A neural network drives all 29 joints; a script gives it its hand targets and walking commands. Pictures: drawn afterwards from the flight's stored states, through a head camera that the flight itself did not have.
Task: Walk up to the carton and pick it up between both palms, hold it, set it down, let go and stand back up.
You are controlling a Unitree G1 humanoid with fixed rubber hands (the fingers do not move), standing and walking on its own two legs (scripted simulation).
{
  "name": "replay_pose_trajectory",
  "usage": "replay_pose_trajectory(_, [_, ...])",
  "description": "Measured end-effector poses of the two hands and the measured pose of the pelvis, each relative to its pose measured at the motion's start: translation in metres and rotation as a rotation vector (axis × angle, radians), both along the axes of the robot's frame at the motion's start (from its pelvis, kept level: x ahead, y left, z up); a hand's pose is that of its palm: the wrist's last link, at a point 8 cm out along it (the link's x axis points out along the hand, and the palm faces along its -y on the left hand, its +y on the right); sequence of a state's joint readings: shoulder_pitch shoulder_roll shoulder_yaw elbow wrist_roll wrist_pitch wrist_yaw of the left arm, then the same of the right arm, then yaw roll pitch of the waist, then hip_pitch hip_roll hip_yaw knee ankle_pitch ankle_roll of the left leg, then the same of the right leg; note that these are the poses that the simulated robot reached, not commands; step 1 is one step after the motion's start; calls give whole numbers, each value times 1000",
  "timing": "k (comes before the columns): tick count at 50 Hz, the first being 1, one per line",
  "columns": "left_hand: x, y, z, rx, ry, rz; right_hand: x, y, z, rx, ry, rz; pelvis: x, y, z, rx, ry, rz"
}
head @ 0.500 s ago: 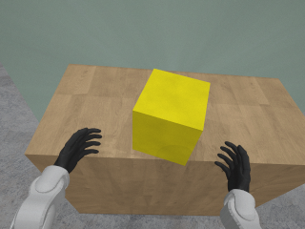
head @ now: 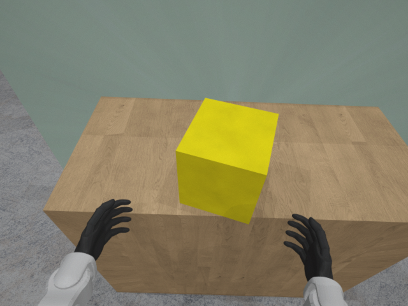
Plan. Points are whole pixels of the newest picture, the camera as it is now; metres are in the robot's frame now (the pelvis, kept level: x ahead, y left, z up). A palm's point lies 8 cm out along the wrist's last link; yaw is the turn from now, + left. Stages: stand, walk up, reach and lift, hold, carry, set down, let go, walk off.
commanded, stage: set down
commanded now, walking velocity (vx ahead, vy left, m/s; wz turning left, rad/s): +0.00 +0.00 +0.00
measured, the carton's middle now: (226, 160) +0.42 -0.02 +0.05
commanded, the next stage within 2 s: let go in 0.88 s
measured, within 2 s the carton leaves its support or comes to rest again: neither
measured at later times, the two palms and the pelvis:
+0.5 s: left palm (103, 280) +0.17 +0.20 -0.02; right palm (331, 296) +0.18 -0.22 -0.04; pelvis -0.01 -0.03 +0.00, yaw +1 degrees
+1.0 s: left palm (112, 295) +0.16 +0.19 -0.07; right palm out of the picture +0.16 -0.26 -0.08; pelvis -0.01 -0.03 +0.00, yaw +1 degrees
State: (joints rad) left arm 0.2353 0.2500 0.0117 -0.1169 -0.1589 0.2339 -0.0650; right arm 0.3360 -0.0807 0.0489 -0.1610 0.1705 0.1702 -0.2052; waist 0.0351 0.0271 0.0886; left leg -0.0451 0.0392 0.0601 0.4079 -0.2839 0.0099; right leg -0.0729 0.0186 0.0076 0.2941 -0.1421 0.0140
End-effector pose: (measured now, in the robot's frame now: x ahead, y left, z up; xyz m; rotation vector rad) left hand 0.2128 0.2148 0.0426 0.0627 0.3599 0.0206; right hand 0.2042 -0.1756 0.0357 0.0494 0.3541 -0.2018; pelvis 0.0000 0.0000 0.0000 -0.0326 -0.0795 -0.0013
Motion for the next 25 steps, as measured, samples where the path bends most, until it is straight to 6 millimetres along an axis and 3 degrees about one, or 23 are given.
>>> replay_pose_trajectory(12, [-26, -6, -31, 24, 129, 72, -18, -20, -39, -52, 130, 41, -8, -18, 2, 16, 0, 11])
replay_pose_trajectory(25, [-40, -14, -67, 55, 274, 117, -27, -48, -73, -105, 237, 107, -9, -32, 1, 26, 4, 24])
